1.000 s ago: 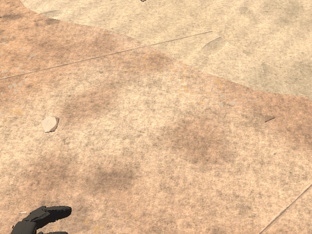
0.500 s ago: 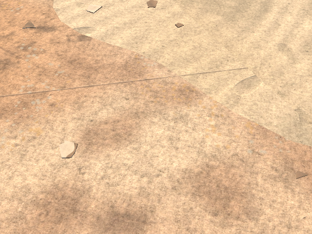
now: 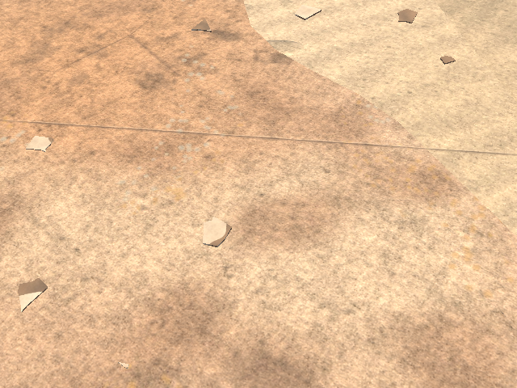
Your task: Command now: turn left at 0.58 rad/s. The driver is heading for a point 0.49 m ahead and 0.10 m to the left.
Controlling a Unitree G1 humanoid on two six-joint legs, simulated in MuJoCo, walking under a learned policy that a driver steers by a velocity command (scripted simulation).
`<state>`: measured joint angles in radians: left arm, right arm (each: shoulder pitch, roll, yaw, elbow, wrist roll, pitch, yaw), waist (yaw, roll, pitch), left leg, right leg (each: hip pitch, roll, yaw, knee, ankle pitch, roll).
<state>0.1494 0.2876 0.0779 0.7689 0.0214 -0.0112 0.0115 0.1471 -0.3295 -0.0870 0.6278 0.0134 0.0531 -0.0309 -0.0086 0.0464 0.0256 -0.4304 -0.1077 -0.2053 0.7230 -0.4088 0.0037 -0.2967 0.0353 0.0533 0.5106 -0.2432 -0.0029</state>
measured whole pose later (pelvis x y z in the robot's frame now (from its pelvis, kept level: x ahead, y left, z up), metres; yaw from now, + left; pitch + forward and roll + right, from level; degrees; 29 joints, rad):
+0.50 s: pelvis -0.01 +0.04 +0.00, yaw +18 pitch +2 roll -1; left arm 0.12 0.34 0.09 0.74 0.01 0.02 0.03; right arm 0.19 -0.31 -0.07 0.59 0.00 0.03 0.00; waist 0.00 -0.04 0.06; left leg -0.30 -0.03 -0.03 0.52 -0.26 0.04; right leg -0.47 -0.04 0.00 1.08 -0.50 0.06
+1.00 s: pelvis +0.03 +0.04 +0.01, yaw +23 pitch +1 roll +1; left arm 0.33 0.26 0.05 0.80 -0.01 -0.04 0.02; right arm 0.21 -0.30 -0.05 0.69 0.01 -0.02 0.00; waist 0.04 0.03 -0.01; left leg -0.45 -0.02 -0.01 0.93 -0.40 0.01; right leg -0.16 -0.02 0.03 0.41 -0.28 -0.01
